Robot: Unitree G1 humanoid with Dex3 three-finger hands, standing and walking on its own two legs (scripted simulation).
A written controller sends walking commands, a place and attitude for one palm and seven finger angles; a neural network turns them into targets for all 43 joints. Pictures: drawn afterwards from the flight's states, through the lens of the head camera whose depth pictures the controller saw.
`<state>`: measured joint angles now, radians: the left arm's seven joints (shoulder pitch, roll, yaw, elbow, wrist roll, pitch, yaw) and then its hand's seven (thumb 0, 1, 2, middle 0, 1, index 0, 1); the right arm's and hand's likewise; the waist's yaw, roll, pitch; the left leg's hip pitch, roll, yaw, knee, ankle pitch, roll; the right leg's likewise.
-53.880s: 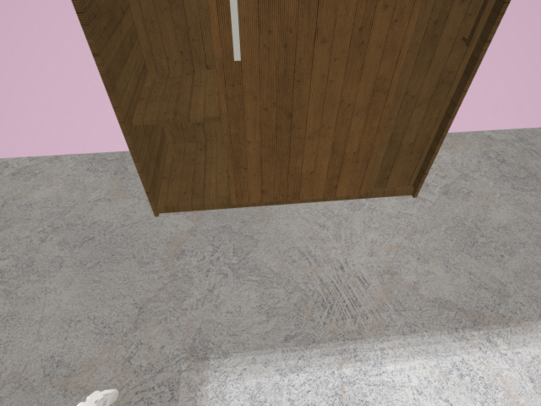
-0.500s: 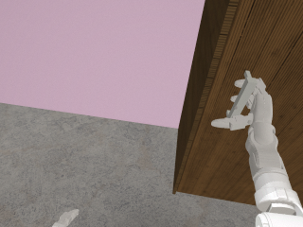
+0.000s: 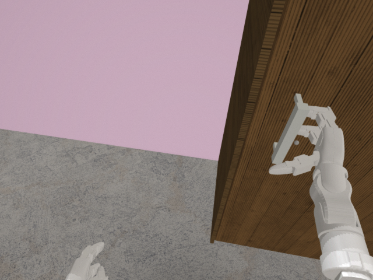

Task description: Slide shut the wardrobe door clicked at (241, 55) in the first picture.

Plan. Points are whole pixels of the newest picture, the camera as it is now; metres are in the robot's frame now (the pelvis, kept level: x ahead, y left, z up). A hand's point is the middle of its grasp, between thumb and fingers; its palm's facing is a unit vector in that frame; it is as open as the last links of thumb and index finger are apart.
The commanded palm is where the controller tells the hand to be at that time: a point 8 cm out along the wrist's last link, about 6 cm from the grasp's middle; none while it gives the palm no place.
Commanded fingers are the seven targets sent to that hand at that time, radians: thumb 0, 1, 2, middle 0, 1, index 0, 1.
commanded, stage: slip the hand off the handle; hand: right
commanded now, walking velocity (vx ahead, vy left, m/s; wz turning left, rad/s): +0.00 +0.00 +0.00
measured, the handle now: (286, 130) +0.43 -0.19 +0.12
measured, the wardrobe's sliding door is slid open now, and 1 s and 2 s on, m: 0.00 0.00 0.00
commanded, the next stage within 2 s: relax the arm and regain balance in 1.82 s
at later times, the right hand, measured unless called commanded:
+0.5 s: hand (326, 156) +0.35 -0.25 +0.13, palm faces +0.23 +0.96 -0.17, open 14.7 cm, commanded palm +0.30 -0.29 +0.14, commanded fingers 0.00 0.55 -0.20 0.25 1.15 0.25 1.15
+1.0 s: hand (338, 198) +0.26 -0.24 +0.13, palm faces +0.24 +0.96 -0.15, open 14.7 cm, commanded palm +0.21 -0.28 +0.14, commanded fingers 0.00 0.55 -0.20 0.25 1.15 0.25 1.15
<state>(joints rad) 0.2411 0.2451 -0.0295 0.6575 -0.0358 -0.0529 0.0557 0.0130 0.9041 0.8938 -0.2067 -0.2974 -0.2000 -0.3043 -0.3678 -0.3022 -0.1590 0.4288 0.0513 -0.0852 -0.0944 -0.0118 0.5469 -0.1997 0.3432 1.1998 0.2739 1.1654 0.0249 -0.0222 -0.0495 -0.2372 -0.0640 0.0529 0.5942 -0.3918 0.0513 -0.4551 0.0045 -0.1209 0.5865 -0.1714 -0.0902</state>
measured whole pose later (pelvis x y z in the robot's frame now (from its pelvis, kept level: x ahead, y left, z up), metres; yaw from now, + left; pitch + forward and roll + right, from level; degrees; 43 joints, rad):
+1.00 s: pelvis -0.04 -0.03 +0.00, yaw -2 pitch -3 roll +3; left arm 0.16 0.23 -0.07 0.63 -0.04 -0.14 0.07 0.01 0.90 0.89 -0.21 -0.30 -0.20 -0.30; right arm -0.06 -0.27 -0.11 0.05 0.08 -0.03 -0.06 -0.01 0.55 -0.20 0.25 1.15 0.25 1.15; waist -0.04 -0.04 -0.01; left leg -0.20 -0.03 0.07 0.61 -0.35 0.01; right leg -0.41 0.06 -0.08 0.57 -0.16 -0.10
